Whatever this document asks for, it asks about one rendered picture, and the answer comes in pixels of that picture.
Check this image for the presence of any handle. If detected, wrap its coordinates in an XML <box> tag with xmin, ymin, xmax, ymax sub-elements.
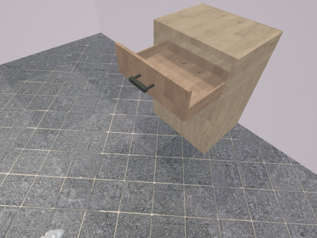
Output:
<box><xmin>129</xmin><ymin>74</ymin><xmax>155</xmax><ymax>93</ymax></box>

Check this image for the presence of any cabinet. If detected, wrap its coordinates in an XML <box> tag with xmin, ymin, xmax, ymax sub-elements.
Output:
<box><xmin>154</xmin><ymin>3</ymin><xmax>283</xmax><ymax>154</ymax></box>

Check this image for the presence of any drawer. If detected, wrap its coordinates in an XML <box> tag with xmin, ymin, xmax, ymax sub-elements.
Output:
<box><xmin>115</xmin><ymin>40</ymin><xmax>230</xmax><ymax>122</ymax></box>

